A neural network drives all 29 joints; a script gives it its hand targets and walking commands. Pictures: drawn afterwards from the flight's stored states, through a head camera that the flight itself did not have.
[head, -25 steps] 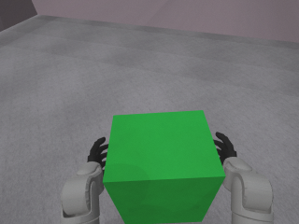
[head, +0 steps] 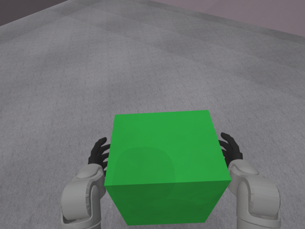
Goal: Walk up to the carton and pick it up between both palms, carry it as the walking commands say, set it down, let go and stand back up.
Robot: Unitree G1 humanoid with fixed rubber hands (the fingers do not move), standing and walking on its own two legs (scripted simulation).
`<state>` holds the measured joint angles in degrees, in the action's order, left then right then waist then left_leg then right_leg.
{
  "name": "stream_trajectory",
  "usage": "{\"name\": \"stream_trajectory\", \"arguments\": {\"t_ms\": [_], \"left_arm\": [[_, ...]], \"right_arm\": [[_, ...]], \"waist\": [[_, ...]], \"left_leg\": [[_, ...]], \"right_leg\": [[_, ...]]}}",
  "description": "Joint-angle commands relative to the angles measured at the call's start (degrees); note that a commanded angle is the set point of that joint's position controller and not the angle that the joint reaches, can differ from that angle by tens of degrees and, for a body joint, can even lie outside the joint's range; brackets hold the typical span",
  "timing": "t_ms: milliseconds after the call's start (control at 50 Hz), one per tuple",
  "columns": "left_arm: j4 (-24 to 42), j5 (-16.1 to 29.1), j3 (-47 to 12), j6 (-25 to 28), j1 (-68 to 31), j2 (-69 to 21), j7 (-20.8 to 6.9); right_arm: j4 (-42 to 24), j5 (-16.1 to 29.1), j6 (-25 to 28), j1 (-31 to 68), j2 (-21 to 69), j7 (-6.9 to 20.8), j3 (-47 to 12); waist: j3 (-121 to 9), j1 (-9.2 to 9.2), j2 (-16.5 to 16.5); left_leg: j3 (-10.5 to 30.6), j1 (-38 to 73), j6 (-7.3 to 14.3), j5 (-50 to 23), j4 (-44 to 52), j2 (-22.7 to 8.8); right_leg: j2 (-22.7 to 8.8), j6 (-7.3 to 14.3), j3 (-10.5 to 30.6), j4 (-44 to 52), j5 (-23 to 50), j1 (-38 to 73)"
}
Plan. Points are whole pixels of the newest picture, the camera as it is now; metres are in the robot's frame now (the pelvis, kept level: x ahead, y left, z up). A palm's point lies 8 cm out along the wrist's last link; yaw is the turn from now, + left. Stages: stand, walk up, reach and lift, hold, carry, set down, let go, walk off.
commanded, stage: carry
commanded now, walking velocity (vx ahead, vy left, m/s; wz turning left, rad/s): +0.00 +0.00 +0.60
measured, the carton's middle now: (163, 173) +0.27 +0.00 +0.00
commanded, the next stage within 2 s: none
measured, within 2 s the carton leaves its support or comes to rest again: neither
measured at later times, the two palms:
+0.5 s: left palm (37, 218) +0.15 +0.26 +0.07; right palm (180, 161) +0.27 -0.03 +0.08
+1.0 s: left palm out of the picture +0.04 +0.27 +0.10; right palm (155, 173) +0.23 +0.02 +0.09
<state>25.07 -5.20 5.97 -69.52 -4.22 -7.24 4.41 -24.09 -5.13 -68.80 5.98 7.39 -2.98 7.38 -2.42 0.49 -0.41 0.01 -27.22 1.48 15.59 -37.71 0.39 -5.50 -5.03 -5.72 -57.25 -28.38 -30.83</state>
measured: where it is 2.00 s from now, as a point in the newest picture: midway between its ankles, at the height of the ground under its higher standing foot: outside the picture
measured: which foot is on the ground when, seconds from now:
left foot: down 0.00-0.12, up 0.14-0.40, down 0.42-0.76, up 0.78-1.00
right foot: up 0.00-0.08, down 0.10-0.42, up 0.44-0.74, down 0.76-1.00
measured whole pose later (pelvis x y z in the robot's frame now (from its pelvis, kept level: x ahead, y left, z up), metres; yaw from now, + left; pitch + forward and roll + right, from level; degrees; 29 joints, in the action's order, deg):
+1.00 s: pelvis -0.07 +0.00 +0.02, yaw +39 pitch +3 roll +3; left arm 24.0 -4.9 5.6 -67.7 -4.9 -7.3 4.0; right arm -25.6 -4.8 -68.9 6.4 7.4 -3.9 8.2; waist -1.9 -1.8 -0.4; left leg -4.1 -29.0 -2.9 25.1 -52.3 -1.4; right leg -11.4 -1.1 -13.9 -31.7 -16.1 -17.7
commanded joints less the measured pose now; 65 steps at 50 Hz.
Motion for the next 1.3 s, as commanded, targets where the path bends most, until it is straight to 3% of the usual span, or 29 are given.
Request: {"name": "stream_trajectory", "arguments": {"t_ms": [0,60,80,100,120,140,180,240,360,400,420,440,480,540,660,720,740,760,780,820,840,880,1040,1080,1100,1120,1140,1200,1280], "left_arm": [[7.85,23.93,-44.58,1.67,-28.44,-50.98,-13.29],[5.03,23.07,-42.72,1.28,-25.34,-49.91,-13.60],[3.92,22.65,-42.10,1.23,-24.84,-49.95,-13.84],[2.65,21.87,-41.17,1.23,-23.76,-48.71,-14.00],[0.95,20.96,-40.64,1.78,-21.02,-49.88,-14.09],[3.68,22.06,-41.45,1.73,-24.04,-50.39,-14.19],[4.45,21.39,-41.48,2.08,-25.11,-51.11,-14.34],[6.59,20.84,-40.44,2.26,-25.57,-49.46,-13.88],[5.40,19.27,-40.40,1.35,-22.16,-46.86,-13.16],[5.12,19.09,-40.91,1.20,-23.25,-46.78,-13.13],[4.16,18.99,-41.05,0.93,-23.68,-47.25,-13.37],[2.68,19.44,-41.82,0.73,-24.28,-47.98,-13.51],[3.61,21.85,-43.92,1.54,-27.62,-50.50,-14.14],[7.17,24.93,-46.01,2.23,-32.30,-52.29,-14.40],[6.40,24.65,-44.43,2.34,-28.00,-49.95,-14.05],[3.86,23.49,-42.54,2.09,-25.80,-49.24,-14.30],[3.20,22.99,-42.08,2.07,-25.86,-49.17,-14.44],[1.10,21.66,-40.89,2.24,-24.31,-48.35,-14.45],[0.27,21.37,-40.93,2.50,-22.92,-49.82,-14.47],[2.38,21.59,-41.23,2.68,-25.62,-51.12,-14.60],[3.48,21.58,-41.33,2.90,-26.42,-50.86,-14.46],[5.35,21.52,-40.65,3.06,-27.48,-49.29,-14.14],[2.73,19.57,-39.75,1.51,-23.19,-46.82,-13.63],[2.57,19.38,-40.54,1.39,-23.41,-47.21,-13.65],[2.95,19.30,-40.73,1.40,-24.39,-47.21,-13.68],[2.31,20.19,-42.32,0.75,-26.56,-48.28,-14.04],[0.56,20.15,-42.15,1.00,-25.92,-49.70,-14.32],[5.93,24.66,-46.27,2.22,-33.72,-52.22,-14.73],[7.88,26.09,-46.01,2.96,-32.89,-51.37,-14.46]], "right_arm": [[-6.99,21.01,0.53,23.61,47.25,12.56,-40.65],[-5.35,19.79,0.47,21.93,46.62,11.99,-40.28],[-4.68,19.47,0.51,21.69,46.42,11.90,-40.22],[-3.92,19.22,0.31,21.15,46.39,11.92,-40.42],[-6.07,20.00,-0.01,24.05,45.76,12.23,-42.05],[-6.03,20.92,0.17,25.45,46.85,12.52,-42.38],[-6.25,22.57,0.43,26.84,48.10,12.89,-44.13],[-8.10,23.98,0.36,27.76,48.34,12.72,-45.11],[-5.38,22.62,-1.09,24.30,46.42,12.66,-43.00],[-3.71,21.75,-1.24,23.47,46.56,13.01,-42.43],[-1.12,20.37,-1.12,21.45,46.23,13.12,-41.13],[0.47,19.89,-0.77,20.42,46.28,13.41,-40.04],[-0.69,20.34,0.09,22.25,48.26,13.20,-40.28],[-3.95,20.59,1.31,23.96,49.41,12.45,-40.17],[-5.85,20.08,1.38,22.43,47.56,11.67,-41.35],[-4.56,19.46,1.13,21.99,46.56,11.68,-41.56],[-4.27,19.42,1.10,22.26,46.45,11.74,-41.75],[-3.64,19.28,0.70,22.23,46.58,11.97,-42.05],[-5.69,20.19,0.44,26.24,45.78,12.44,-43.33],[-4.89,22.31,0.81,28.61,47.55,13.13,-44.53],[-4.73,23.09,0.77,28.57,47.68,13.27,-44.83],[-5.19,23.97,0.67,28.31,48.00,13.06,-45.02],[-3.83,22.32,-1.09,24.91,47.23,12.39,-43.44],[-3.02,21.76,-1.15,24.24,47.47,12.79,-43.19],[-2.07,21.10,-1.17,23.50,47.55,13.05,-42.55],[0.09,20.10,-0.76,21.87,46.69,13.23,-41.31],[0.17,20.13,-0.53,22.54,48.06,13.31,-41.31],[-2.98,20.78,1.10,24.83,49.99,12.79,-40.97],[-6.24,20.90,1.95,25.11,49.37,11.82,-41.26]], "waist": [[-21.01,-1.53,-9.20],[-22.14,-0.69,-9.16],[-22.38,-0.41,-5.74],[-20.79,-0.45,7.55],[-18.67,-0.03,23.39],[-16.75,-0.22,16.29],[-14.29,0.00,8.04],[-13.62,-0.14,12.48],[-16.41,0.25,14.20],[-18.48,-1.26,2.47],[-18.26,-1.52,-9.99],[-19.17,-1.57,-15.44],[-18.58,-1.36,-8.34],[-18.32,-1.01,-8.92],[-19.70,-1.11,-8.36],[-19.60,-0.17,-7.88],[-19.61,0.01,-3.35],[-18.14,0.43,13.73],[-15.75,0.62,22.51],[-12.54,0.37,7.57],[-12.09,0.15,6.46],[-12.60,-0.26,9.60],[-16.21,0.54,15.33],[-18.57,-0.69,5.62],[-18.11,-0.88,-4.52],[-17.93,-1.59,-17.62],[-18.58,-1.21,-12.44],[-16.99,-0.99,-9.49],[-19.37,-1.04,-6.90]], "left_leg": [[15.27,19.39,6.25,-33.73,9.10,-13.18],[14.26,14.77,4.23,-28.18,6.92,-10.70],[12.72,7.75,2.30,-24.18,3.38,-8.51],[6.55,-3.24,-0.66,-12.22,-5.81,-2.57],[-3.14,-11.92,-2.72,14.80,-17.70,2.22],[-1.37,-12.94,-2.54,19.13,-27.44,-1.24],[-0.34,-11.15,-3.74,12.88,-28.87,-3.28],[-4.60,-8.32,-4.13,10.35,-18.02,-1.85],[-10.53,3.33,-3.07,2.18,4.54,0.87],[-1.32,17.89,-0.25,-12.00,13.77,-5.58],[13.60,27.06,4.86,-48.09,8.87,-16.10],[21.89,29.03,10.40,-58.74,9.09,-22.55],[18.15,25.78,10.71,-45.26,9.96,-19.87],[12.20,21.71,7.95,-30.11,11.50,-14.45],[14.71,16.31,7.01,-18.70,13.63,-12.46],[13.57,10.21,3.94,-11.58,11.05,-9.28],[11.57,2.67,1.41,-7.49,6.36,-6.67],[3.47,-8.88,-2.36,4.73,-5.95,0.75],[-3.06,-12.46,-3.00,18.78,-22.02,1.37],[1.27,-10.03,-3.41,13.70,-32.70,-2.37],[0.35,-9.87,-4.23,10.37,-32.24,-2.96],[-2.76,-9.89,-5.25,8.88,-24.95,-2.46],[-10.16,2.82,-3.38,4.46,3.47,0.99],[-5.13,16.34,-1.85,-6.90,14.82,-2.96],[8.18,25.34,0.83,-29.98,12.85,-11.87],[21.37,29.47,8.23,-52.35,11.66,-21.00],[19.92,31.14,10.46,-58.72,8.39,-21.36],[15.04,25.19,8.77,-33.35,12.55,-15.28],[13.55,22.73,7.75,-24.70,13.70,-13.21]], "right_leg": [[2.13,0.44,1.29,8.92,0.99,1.80],[2.48,1.08,-0.84,27.22,8.59,14.18],[-2.00,1.43,2.25,33.03,15.47,22.64],[-13.55,3.83,12.63,36.24,29.37,30.02],[-27.33,12.35,21.42,35.10,50.08,29.70],[-25.60,14.58,17.17,32.41,58.61,28.96],[-20.03,11.80,7.29,31.57,50.79,26.71],[-16.00,8.77,0.03,30.00,47.93,27.42],[-17.17,4.98,-4.44,24.48,47.03,29.15],[-13.92,0.78,-6.55,11.91,28.64,17.30],[-7.24,-2.29,-7.63,1.19,2.60,1.38],[-3.66,-2.31,-3.42,-6.15,-13.55,-4.85],[-3.39,-1.23,3.08,-13.20,-9.07,-6.55],[-2.72,-0.74,3.95,-8.55,0.66,-5.61],[2.20,0.91,1.05,10.03,2.55,5.24],[2.57,1.51,-1.81,27.99,9.16,17.08],[-2.93,2.18,2.97,34.60,11.64,25.21],[-19.31,7.21,19.59,39.79,18.46,30.59],[-29.25,14.53,24.89,41.00,30.05,25.51],[-22.00,13.64,13.12,37.65,34.47,21.31],[-19.08,11.95,7.79,36.71,33.58,21.69],[-15.74,9.52,1.58,33.95,39.25,25.67],[-16.91,5.95,-4.72,26.70,44.37,29.28],[-14.46,1.88,-7.48,16.66,30.72,20.63],[-10.38,0.01,-6.63,7.10,5.14,6.45],[-3.61,-2.26,-6.36,-1.77,-12.87,-5.69],[-3.83,-1.38,-0.85,-8.80,-13.12,-6.76],[-3.46,-0.82,4.00,-10.93,-1.18,-9.39],[-1.24,-0.07,3.94,-3.68,3.48,-4.88]]}}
